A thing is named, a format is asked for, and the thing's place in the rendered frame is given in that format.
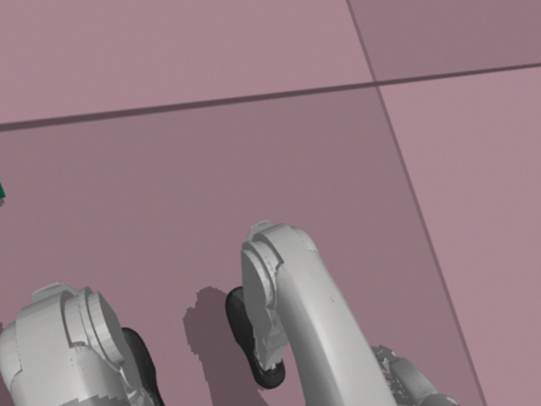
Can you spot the left robot foot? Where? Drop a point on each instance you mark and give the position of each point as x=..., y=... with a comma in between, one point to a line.
x=146, y=368

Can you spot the right robot hand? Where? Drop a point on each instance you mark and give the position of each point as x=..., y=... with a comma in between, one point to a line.
x=409, y=384

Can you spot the right robot foot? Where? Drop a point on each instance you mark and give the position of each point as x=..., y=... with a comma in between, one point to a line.
x=242, y=330

